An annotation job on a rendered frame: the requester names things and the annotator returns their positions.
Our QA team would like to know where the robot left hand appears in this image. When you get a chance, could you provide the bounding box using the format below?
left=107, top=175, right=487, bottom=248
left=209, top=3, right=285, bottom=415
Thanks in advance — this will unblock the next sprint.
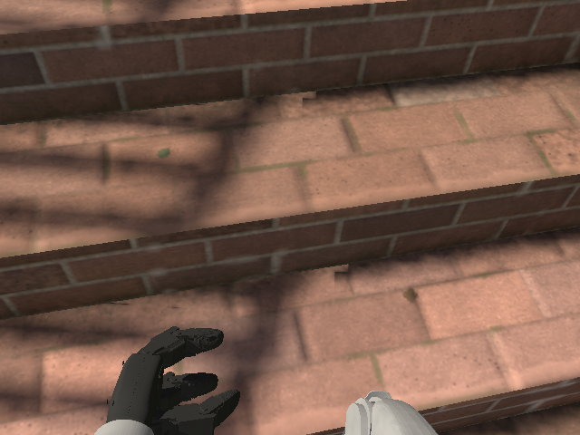
left=106, top=326, right=240, bottom=435

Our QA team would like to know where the robot right thigh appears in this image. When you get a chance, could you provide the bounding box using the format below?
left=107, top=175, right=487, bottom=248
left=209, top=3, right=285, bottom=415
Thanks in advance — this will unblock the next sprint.
left=344, top=397, right=439, bottom=435

